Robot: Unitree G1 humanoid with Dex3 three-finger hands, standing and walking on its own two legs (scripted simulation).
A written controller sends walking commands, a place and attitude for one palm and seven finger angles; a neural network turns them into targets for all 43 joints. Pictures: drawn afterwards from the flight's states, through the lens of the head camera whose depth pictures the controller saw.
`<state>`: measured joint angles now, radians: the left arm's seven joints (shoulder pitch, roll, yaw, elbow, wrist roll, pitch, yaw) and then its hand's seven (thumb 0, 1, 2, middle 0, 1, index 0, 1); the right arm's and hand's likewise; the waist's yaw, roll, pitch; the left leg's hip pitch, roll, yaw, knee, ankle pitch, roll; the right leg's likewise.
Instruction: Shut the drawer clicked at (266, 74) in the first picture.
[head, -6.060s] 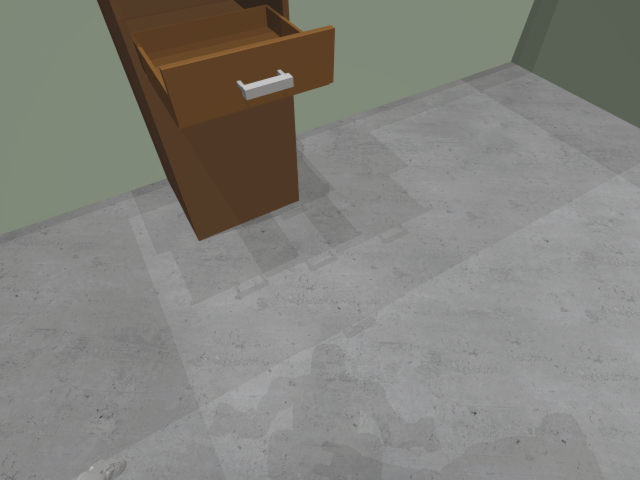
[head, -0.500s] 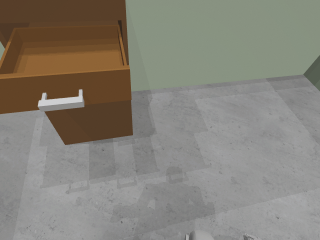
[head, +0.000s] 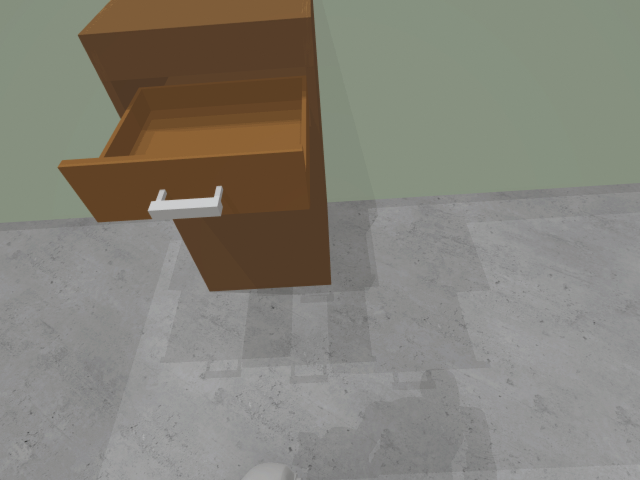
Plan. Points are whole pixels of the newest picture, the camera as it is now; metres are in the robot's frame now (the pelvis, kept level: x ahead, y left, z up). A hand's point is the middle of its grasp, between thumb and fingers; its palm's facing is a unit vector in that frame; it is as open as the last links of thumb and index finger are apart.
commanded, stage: take the last steps up to it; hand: left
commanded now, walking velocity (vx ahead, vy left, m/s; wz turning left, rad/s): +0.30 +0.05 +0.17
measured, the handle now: (188, 200) +0.56 +0.26 +0.01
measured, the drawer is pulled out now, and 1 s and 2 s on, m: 0.30 0.30 0.30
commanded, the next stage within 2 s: come to a stop and stand still in 0.90 s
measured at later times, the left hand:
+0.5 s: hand out of the picture +0.03 +0.25 -0.17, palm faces +0.12 -0.98 -0.17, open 7.4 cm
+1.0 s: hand (210, 388) +0.29 +0.21 -0.16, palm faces +0.10 -0.97 -0.23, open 7.2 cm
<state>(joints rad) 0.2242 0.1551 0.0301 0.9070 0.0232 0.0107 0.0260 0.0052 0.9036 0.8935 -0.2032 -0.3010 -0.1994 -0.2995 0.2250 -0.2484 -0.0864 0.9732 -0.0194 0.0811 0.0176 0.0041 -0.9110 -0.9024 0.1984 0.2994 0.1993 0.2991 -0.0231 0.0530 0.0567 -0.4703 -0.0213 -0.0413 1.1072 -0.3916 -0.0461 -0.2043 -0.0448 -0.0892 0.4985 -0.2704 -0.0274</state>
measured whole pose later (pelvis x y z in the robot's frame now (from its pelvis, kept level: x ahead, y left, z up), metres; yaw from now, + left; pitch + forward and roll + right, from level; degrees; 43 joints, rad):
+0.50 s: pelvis +0.06 +0.07 +0.01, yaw +3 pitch -2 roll -1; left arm 0.33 0.20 0.06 1.09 0.03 0.01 -0.02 0.01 0.91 0.89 -0.20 -0.30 -0.19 -0.30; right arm 0.34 -0.15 -0.02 1.07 -0.01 -0.05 -0.02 0.00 -0.94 -0.90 0.20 0.30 0.20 0.30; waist 0.02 -0.03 0.02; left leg -0.01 -0.01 0.09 0.31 -0.28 0.05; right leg -0.52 -0.10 -0.07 1.04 -0.27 0.03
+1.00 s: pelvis +0.22 +0.02 +0.00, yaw +4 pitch -2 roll +0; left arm 0.20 0.16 0.05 1.04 0.02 -0.05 0.03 -0.02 0.95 0.89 -0.20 -0.30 -0.20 -0.30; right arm 0.30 -0.15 -0.05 1.08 -0.02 0.00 -0.01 0.00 -0.91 -0.90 0.20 0.30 0.20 0.30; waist -0.03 0.03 0.04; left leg -0.46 0.11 0.06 0.99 -0.34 -0.02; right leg -0.25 0.00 -0.16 0.45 -0.18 -0.07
